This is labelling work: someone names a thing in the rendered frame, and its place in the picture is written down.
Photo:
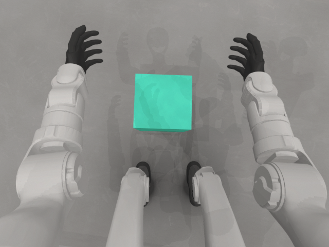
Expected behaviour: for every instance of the robot left upper arm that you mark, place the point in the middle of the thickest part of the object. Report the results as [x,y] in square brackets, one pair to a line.
[47,184]

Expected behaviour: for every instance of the robot right forearm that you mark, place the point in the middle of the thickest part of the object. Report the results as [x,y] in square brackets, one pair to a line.
[269,125]

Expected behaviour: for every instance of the robot left forearm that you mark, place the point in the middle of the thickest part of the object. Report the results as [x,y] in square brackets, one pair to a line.
[63,115]

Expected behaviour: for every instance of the left robot hand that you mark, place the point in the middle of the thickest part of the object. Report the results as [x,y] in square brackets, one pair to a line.
[76,53]

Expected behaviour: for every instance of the carton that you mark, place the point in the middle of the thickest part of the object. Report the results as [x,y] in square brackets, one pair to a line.
[163,103]

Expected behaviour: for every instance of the right robot thigh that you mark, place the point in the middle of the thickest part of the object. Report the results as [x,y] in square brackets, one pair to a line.
[220,226]

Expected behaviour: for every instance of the right robot hand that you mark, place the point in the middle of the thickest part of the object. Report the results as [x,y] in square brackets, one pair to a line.
[254,61]

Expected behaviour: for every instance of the right robot foot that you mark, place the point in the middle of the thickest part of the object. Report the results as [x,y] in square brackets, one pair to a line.
[192,168]

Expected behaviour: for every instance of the robot right upper arm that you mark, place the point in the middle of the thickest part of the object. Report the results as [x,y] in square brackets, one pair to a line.
[295,195]

